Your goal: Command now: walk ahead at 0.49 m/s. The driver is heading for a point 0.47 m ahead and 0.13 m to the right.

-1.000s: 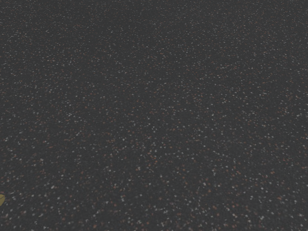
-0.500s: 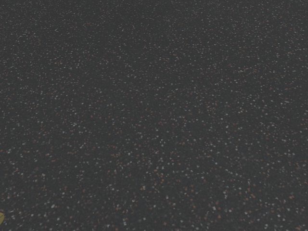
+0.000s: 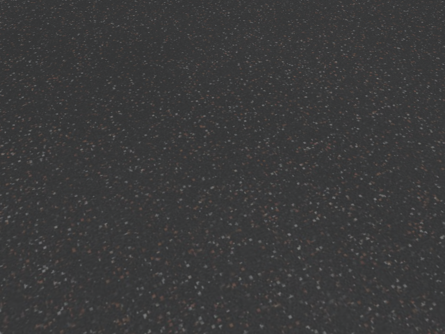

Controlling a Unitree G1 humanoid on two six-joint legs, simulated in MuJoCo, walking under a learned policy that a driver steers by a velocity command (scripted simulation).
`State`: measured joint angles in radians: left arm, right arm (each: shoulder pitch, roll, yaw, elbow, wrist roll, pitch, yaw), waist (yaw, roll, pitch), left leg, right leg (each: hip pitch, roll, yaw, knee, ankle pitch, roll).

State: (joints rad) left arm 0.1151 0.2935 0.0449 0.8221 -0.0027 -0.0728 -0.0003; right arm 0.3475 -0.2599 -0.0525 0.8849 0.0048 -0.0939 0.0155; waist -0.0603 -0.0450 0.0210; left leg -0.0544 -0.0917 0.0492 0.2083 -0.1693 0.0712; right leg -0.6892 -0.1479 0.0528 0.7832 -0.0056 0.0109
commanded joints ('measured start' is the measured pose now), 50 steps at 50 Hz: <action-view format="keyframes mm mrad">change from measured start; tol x32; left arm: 1 -88 28 -3 -72 -3 -17 -11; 12 344 234 71 2 -3 -18 -28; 50 122 76 14 128 18 81 35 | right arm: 1 -11 -172 -34 -43 10 -11 -12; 50 -276 -75 6 16 -23 76 -36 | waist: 1 -1 77 49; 12 163 -234 -445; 21 38 -6 -5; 36 43 277 -372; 50 50 -50 29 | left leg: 1 -112 251 -112 -114 157 140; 10 24 256 -66 423 560 42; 12 -577 19 -107 1035 -390 -50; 13 -688 87 -176 1122 -376 -30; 32 -347 126 -75 256 227 -26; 35 225 389 -322 312 987 177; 41 -244 325 -316 43 15 130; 50 -177 124 -85 166 -168 -56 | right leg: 1 97 40 -46 -157 147 6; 7 81 74 -34 -280 -13 -55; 10 574 102 -61 -285 -33 -135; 12 1123 -259 686 -446 -258 -365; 24 485 -1 -45 -598 451 -208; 33 655 -7 -7 -336 364 -130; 36 293 175 -16 184 -655 18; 38 222 121 23 257 -685 27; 47 588 95 -40 -308 -162 -14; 50 289 61 21 -442 -506 -57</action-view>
